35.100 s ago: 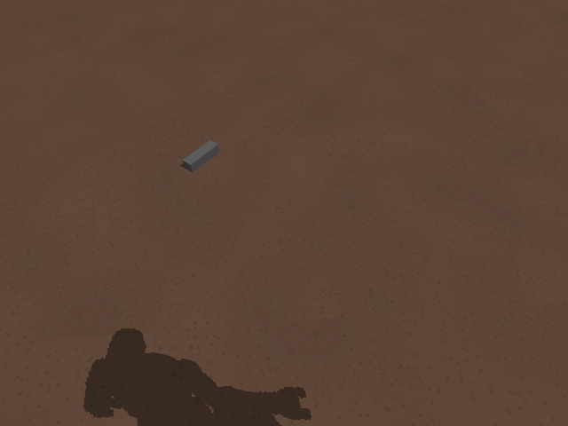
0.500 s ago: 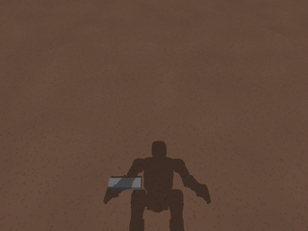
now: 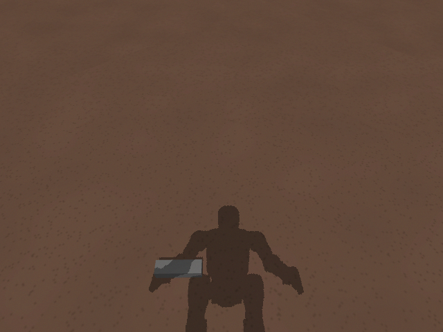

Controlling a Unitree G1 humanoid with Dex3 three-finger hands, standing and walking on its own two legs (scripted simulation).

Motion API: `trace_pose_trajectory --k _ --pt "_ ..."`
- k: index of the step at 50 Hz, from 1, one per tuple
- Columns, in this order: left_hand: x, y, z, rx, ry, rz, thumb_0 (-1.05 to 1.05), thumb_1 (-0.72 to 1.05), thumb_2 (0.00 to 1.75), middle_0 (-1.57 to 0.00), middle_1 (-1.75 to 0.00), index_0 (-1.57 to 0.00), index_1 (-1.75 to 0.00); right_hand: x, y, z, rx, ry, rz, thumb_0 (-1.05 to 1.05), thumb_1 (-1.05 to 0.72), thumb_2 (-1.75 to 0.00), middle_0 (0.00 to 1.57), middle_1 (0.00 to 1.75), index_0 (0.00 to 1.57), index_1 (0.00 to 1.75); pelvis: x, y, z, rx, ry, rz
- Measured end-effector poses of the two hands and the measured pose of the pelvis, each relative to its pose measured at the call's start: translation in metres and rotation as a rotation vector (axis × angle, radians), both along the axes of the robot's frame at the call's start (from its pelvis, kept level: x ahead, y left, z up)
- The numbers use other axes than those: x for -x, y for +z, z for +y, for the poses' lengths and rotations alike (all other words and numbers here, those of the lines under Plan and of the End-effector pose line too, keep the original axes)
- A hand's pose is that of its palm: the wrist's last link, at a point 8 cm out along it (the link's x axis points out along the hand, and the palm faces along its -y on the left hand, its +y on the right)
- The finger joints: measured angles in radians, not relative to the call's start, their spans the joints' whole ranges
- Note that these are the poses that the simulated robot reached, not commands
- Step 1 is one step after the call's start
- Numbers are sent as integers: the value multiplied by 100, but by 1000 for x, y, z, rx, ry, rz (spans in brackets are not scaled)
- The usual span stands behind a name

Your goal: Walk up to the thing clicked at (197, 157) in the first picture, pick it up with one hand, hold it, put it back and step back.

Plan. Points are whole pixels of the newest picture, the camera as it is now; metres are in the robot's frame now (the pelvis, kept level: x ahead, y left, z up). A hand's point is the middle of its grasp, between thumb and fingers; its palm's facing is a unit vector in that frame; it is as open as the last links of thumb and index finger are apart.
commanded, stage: stand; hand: left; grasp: from above
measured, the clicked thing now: (179, 268) +0.49 +0.19 -0.76
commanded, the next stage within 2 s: rise first in 0.44 s
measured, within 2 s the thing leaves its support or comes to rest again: neither
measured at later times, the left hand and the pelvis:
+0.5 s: hand out of the picture +0.07 +0.25 -0.16, palm faces -0.04 -0.94 -0.35, open 7.4 cm; pelvis +0.00 +0.00 +0.00, yaw +0 degrees
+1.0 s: hand out of the picture +0.13 +0.26 -0.19, palm faces -0.08 -0.91 -0.40, open 12.7 cm; pelvis -0.01 +0.00 -0.04, yaw +1 degrees
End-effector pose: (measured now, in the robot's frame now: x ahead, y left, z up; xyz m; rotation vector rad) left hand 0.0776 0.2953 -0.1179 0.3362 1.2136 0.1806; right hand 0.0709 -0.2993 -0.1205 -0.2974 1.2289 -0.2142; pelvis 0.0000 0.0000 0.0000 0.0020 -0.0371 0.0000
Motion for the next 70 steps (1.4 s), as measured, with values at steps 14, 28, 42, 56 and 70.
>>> trace_pose_trajectory --k 14,28,42,56,70 --pt "8 -1 0 0 7 16 1 91 90 -20 -30 -20 -30 6 -1 -2 3 -2 12 1 -91 -90 21 30 21 30 1 0 -1 0 -1 -2" --pt "11 -2 0 1 9 25 1 90 90 -20 -30 -20 -30 9 -1 -1 2 0 21 1 -91 -90 21 30 21 30 1 0 -1 1 -1 1" --pt "-67 -13 -1 -15 -61 -142 1 32 99 -9 -83 -9 -83 -9 -16 40 -64 4 -174 1 -93 -91 20 30 21 30 13 -26 0 8 19 164" --pt "-47 -44 2 -63 -89 -66 0 -43 101 -6 -105 -5 -105 -65 -28 48 -45 85 -352 1 -88 -90 21 30 21 30 7 -60 4 20 28 263" --pt "-52 -58 0 -111 -156 -66 0 -53 99 -7 -105 -6 -106 -96 -45 57 -35 114 -438 1 -89 -90 20 30 21 30 -1 -88 5 39 34 340"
